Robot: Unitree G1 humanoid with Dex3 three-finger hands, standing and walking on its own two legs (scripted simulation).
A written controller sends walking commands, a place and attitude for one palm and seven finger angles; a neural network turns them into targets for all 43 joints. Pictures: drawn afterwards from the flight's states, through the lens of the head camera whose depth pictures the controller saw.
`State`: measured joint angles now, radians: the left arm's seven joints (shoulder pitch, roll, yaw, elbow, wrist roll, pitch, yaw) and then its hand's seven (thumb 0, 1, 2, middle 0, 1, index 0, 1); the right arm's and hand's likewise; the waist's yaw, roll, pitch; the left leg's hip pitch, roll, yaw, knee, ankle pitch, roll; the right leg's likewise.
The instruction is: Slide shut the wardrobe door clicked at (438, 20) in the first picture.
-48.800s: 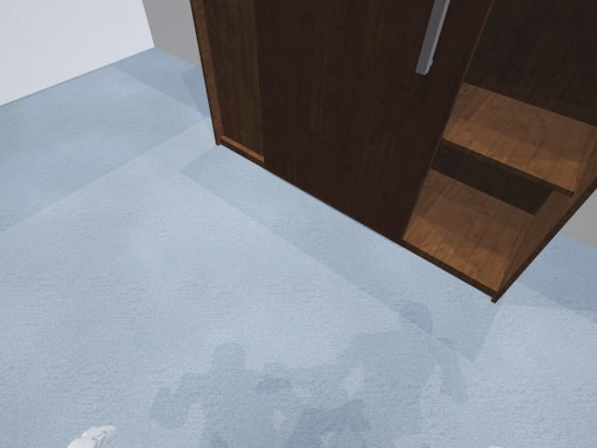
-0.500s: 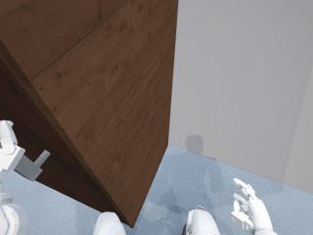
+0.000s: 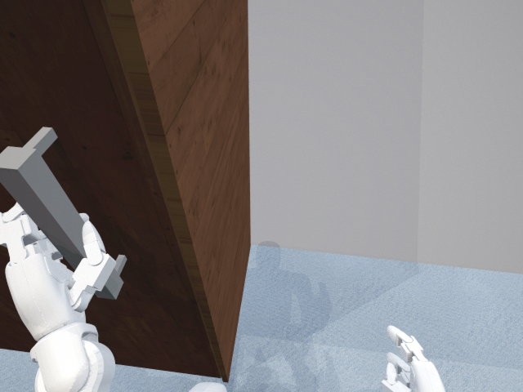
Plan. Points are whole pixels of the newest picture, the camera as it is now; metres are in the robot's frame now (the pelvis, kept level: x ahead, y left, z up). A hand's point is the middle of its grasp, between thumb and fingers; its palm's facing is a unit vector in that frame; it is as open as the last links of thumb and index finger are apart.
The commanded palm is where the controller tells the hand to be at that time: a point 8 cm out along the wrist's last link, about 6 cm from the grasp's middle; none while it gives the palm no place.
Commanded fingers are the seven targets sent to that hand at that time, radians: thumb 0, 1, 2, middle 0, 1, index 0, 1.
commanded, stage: step sideways, sliding the door along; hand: left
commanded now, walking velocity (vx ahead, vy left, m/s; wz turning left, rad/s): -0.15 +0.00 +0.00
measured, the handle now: (83, 226) +0.24 +0.27 +0.16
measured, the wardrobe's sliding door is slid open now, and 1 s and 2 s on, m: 0.00 0.00 0.00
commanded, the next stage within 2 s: none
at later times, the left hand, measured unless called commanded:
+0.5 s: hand (79, 265) +0.19 +0.24 +0.17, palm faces +0.34 -0.94 +0.04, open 8.0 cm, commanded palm +0.15 +0.21 +0.16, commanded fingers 0.00 0.90 0.90 -0.45 -1.40 -0.45 -1.40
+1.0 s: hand (76, 264) +0.19 +0.25 +0.16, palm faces +0.09 -1.00 +0.01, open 7.7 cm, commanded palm +0.17 +0.26 +0.16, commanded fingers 0.00 0.90 0.90 -0.45 -1.40 -0.45 -1.40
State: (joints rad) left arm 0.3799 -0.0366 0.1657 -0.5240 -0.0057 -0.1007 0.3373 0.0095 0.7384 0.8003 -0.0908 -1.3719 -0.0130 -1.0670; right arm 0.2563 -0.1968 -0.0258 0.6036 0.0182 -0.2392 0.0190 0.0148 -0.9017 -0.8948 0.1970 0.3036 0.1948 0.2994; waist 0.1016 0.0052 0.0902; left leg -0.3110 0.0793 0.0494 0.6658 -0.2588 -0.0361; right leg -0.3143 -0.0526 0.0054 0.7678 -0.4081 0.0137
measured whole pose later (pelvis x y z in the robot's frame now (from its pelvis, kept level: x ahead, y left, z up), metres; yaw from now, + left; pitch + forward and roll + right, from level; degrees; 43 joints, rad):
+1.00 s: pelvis -0.15 +0.11 -0.02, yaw +0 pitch -3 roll +0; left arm -0.28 0.16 0.00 -0.09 -0.07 -0.07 0.13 -0.01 0.65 0.80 -0.40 -1.39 -0.02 -1.26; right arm 0.10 -0.15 0.01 0.64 -0.01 -0.09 -0.03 0.01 -0.90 -0.89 0.20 0.30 0.20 0.30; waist 0.05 -0.06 0.15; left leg -0.42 0.07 0.18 0.78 -0.29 0.05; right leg -0.44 0.05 0.01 0.94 -0.42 -0.04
